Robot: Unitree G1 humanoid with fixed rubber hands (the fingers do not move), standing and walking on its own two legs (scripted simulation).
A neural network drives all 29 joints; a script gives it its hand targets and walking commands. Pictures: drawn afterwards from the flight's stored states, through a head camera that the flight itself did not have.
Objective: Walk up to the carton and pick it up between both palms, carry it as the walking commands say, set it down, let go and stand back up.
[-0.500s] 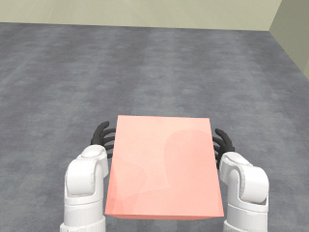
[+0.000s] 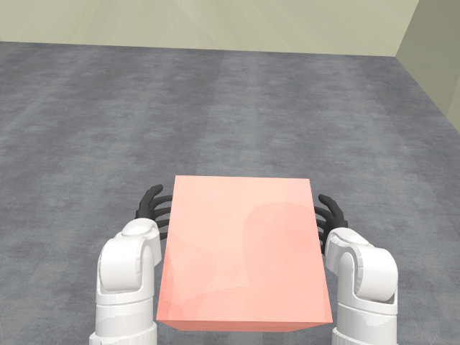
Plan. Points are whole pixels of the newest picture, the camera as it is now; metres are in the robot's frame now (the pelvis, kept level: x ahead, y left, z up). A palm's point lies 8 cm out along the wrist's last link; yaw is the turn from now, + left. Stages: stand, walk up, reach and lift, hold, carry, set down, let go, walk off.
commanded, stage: carry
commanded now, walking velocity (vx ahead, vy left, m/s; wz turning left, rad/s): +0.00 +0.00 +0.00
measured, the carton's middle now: (238, 262) +0.26 +0.00 +0.02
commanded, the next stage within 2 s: hold in 1.66 s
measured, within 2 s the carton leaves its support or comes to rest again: neither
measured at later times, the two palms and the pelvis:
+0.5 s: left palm (146, 230) +0.27 +0.15 +0.10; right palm (334, 240) +0.26 -0.15 +0.09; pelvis +0.00 +0.00 +0.00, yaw +0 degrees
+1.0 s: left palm (146, 231) +0.27 +0.15 +0.10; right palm (334, 241) +0.26 -0.15 +0.09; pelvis +0.00 +0.00 +0.00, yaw +0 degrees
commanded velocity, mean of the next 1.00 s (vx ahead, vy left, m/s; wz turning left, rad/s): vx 0.00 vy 0.00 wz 0.00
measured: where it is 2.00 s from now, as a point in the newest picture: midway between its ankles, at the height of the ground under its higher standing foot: outside the picture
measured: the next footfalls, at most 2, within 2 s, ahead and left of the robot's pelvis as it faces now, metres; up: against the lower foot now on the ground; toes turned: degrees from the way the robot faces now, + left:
none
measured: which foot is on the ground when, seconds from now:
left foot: down 0.00-1.00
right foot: down 0.00-1.00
